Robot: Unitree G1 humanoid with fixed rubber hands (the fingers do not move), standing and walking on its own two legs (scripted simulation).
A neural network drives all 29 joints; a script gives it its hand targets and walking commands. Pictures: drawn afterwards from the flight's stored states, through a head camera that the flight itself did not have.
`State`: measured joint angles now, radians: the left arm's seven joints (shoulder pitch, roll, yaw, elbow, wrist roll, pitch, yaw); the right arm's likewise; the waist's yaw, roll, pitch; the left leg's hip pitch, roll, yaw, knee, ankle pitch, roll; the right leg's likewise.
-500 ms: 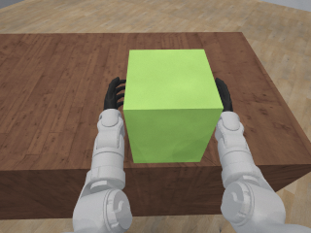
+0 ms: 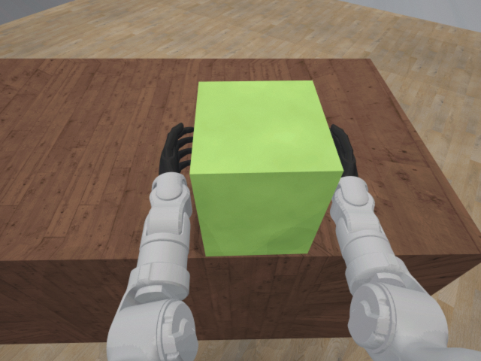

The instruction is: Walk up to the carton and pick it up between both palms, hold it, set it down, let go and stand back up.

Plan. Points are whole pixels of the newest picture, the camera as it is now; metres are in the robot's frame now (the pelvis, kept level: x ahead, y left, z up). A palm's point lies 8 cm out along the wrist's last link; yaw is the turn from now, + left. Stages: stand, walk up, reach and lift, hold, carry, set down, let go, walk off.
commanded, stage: reach and lift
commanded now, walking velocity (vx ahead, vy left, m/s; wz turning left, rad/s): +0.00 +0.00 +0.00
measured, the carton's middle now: (256, 172) +0.43 -0.01 +0.07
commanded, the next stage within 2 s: none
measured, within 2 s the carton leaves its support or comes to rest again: neither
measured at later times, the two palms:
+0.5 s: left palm (157, 156) +0.38 +0.14 +0.16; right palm (347, 163) +0.37 -0.15 +0.14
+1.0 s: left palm (141, 138) +0.37 +0.15 +0.20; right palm (349, 146) +0.37 -0.14 +0.19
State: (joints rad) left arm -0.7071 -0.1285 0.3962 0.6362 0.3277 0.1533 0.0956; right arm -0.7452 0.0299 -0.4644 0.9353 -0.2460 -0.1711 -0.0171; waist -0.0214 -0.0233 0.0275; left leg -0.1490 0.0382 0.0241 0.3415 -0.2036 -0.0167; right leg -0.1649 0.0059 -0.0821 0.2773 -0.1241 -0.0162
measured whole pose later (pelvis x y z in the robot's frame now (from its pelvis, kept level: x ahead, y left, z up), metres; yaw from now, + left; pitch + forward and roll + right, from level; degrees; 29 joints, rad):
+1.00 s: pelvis -0.02 +0.01 +0.00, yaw +2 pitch -8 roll -1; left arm -0.83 -0.02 0.36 0.47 0.33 0.55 0.05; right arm -0.87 -0.02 -0.20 0.88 0.05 0.14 -0.13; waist -0.09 -0.06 0.05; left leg -0.02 0.02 0.00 0.34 -0.19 0.00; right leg -0.02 -0.01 -0.11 0.26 -0.10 0.00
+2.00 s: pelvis -0.02 +0.00 +0.00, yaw +3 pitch -9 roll -1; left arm -0.90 0.03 0.40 0.37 0.38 0.73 -0.05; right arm -0.94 -0.02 -0.10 0.77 0.16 0.35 -0.22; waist -0.12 -0.06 0.02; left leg 0.01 0.03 -0.01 0.34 -0.19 -0.02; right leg 0.02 0.00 -0.11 0.26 -0.12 -0.02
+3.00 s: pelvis -0.02 -0.01 +0.00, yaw +2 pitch -9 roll -1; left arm -0.91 0.05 0.41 0.28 0.36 0.87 -0.07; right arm -1.02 -0.09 0.00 0.69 0.31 0.54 -0.28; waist -0.11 -0.02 -0.05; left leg 0.00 0.03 -0.02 0.35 -0.20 -0.02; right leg 0.01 0.02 -0.09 0.27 -0.13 -0.02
